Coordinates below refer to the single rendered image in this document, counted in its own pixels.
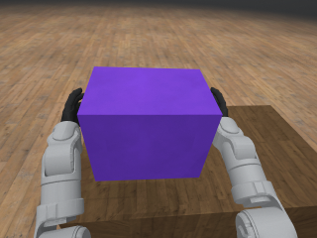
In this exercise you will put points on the robot left hand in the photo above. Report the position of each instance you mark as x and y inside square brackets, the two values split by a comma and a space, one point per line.
[71, 106]

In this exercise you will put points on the right robot forearm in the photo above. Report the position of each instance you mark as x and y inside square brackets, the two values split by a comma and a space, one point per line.
[249, 184]

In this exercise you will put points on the left robot forearm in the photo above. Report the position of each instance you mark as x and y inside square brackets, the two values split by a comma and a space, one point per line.
[60, 178]

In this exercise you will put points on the robot right upper arm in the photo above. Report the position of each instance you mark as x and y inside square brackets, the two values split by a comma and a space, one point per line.
[264, 222]

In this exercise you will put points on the robot left upper arm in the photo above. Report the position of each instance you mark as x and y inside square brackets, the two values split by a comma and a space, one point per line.
[68, 232]

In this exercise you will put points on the carton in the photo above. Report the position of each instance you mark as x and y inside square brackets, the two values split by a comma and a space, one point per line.
[147, 122]

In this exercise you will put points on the pedestal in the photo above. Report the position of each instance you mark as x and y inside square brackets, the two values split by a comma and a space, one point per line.
[204, 207]

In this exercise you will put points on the robot right hand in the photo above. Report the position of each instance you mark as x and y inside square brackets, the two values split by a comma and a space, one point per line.
[220, 101]

